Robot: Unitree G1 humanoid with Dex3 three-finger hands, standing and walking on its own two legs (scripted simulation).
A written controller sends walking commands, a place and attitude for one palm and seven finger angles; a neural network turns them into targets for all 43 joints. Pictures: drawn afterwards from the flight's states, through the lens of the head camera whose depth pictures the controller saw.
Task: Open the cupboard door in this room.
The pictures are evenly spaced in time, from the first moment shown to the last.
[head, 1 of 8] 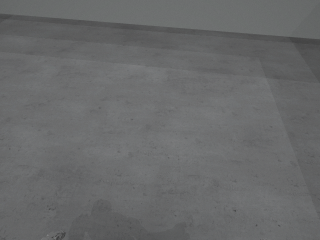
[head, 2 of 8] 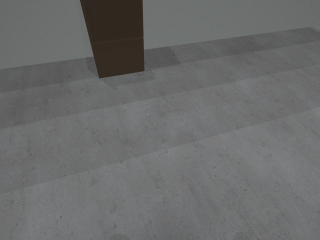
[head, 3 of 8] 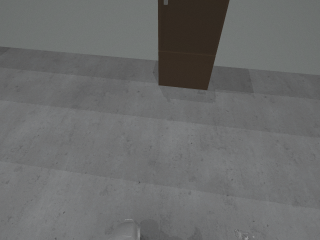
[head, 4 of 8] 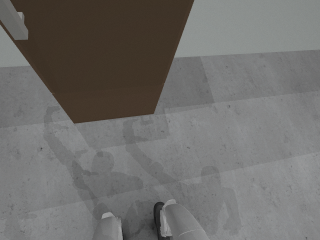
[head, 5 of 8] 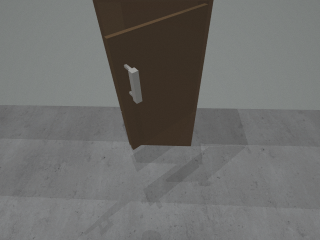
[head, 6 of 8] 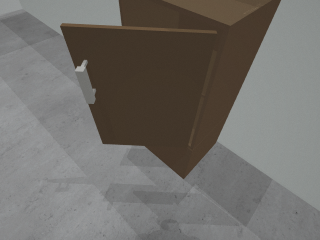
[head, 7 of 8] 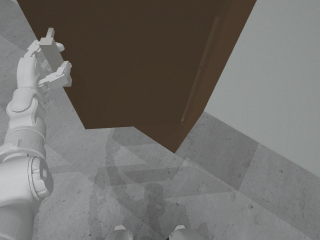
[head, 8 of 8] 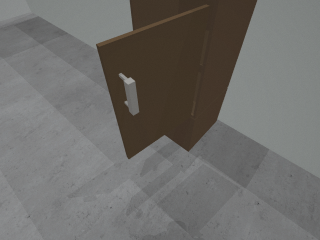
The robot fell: no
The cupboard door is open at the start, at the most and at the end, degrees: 0 82 82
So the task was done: yes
